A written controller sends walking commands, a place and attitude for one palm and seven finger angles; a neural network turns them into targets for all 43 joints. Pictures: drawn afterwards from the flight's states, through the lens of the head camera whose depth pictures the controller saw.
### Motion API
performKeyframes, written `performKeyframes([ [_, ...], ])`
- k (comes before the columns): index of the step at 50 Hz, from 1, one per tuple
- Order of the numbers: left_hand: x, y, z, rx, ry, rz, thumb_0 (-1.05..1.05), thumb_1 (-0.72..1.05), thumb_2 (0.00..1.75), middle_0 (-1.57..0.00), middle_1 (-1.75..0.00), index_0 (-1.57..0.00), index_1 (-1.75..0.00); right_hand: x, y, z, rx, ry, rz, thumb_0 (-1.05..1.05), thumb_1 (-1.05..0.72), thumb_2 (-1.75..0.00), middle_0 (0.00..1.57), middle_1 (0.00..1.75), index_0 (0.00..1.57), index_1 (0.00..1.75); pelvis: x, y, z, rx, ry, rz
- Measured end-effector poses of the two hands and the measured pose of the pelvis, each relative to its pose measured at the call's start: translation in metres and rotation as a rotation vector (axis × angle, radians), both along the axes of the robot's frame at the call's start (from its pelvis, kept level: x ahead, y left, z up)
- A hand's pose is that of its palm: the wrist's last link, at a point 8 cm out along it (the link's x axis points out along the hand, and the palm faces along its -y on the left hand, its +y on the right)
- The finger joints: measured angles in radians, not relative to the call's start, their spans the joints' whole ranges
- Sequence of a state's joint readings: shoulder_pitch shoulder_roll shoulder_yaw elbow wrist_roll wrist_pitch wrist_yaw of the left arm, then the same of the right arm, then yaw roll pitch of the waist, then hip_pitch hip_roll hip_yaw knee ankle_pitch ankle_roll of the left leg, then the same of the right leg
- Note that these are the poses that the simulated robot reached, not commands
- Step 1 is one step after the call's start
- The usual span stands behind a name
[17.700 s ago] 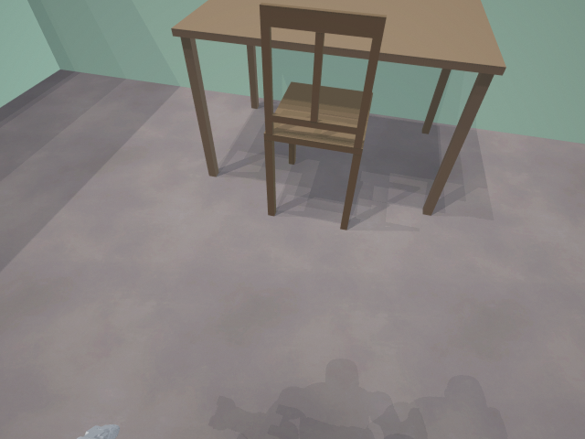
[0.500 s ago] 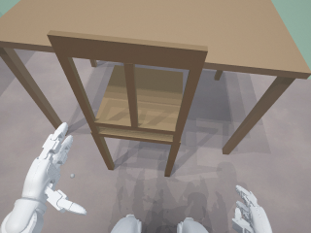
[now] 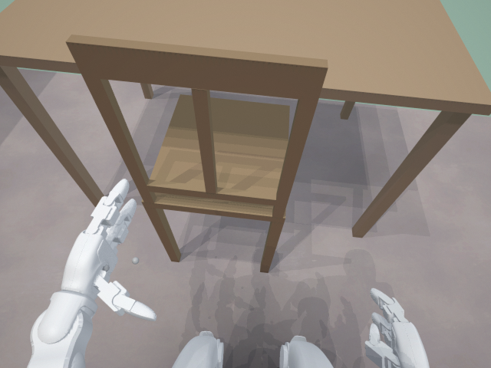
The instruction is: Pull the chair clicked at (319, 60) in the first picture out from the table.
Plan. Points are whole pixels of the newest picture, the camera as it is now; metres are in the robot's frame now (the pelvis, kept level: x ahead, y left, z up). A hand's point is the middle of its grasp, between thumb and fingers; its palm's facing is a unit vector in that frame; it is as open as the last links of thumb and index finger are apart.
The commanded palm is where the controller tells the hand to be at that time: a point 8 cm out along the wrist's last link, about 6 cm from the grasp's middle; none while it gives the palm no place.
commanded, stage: aim the fingers beside a spindle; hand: left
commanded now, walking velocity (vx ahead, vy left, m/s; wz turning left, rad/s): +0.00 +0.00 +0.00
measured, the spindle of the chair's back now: (207, 148) +0.51 +0.10 +0.01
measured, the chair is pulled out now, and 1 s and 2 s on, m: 0.00 0.00 0.00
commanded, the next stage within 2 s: push the fingers through the gap in 1.68 s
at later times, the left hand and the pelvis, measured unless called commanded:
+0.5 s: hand (166, 239) +0.31 +0.15 +0.02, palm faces -0.11 -0.99 -0.02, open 16.9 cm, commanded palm +0.30 +0.20 +0.02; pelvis +0.00 +0.00 -0.01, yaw +0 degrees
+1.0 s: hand (201, 226) +0.34 +0.10 +0.00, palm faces -0.13 -0.99 -0.03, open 16.9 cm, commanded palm +0.34 +0.15 +0.00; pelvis +0.00 +0.00 -0.03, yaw -1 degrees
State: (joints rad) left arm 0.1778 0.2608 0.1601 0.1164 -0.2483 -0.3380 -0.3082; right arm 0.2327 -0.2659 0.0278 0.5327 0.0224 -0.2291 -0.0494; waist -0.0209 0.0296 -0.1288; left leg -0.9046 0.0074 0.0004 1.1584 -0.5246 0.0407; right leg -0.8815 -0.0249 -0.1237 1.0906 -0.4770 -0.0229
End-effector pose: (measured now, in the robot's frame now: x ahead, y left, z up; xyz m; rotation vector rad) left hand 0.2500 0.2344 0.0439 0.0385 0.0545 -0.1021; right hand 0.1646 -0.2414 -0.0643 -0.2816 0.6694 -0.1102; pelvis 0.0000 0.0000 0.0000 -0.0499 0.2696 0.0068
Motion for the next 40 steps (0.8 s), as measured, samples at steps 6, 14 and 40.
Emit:
performKeyframes([
  [6,0.012,-0.008,-0.004,0.000,-0.001,0.002,-0.01,-0.50,0.30,-0.06,-0.08,-0.06,-0.08,-0.006,-0.002,-0.006,0.007,0.033,-0.014,0.01,-0.90,-0.89,0.21,0.30,0.20,0.30,0.002,-0.001,-0.002,0.006,0.017,-0.009],
  [14,0.022,-0.018,-0.011,-0.001,-0.002,-0.001,-0.01,-0.50,0.30,-0.06,-0.08,-0.06,-0.08,-0.009,-0.002,-0.016,0.013,0.069,-0.015,0.01,-0.90,-0.89,0.21,0.30,0.20,0.30,0.003,-0.001,-0.006,0.009,0.036,-0.011],
  [40,0.060,-0.058,-0.030,-0.020,-0.027,-0.022,-0.01,-0.50,0.30,-0.06,-0.08,-0.06,-0.08,-0.011,-0.003,-0.041,0.031,0.156,-0.021,0.01,-0.90,-0.89,0.21,0.30,0.20,0.30,0.001,-0.002,-0.020,0.014,0.077,-0.014],
])
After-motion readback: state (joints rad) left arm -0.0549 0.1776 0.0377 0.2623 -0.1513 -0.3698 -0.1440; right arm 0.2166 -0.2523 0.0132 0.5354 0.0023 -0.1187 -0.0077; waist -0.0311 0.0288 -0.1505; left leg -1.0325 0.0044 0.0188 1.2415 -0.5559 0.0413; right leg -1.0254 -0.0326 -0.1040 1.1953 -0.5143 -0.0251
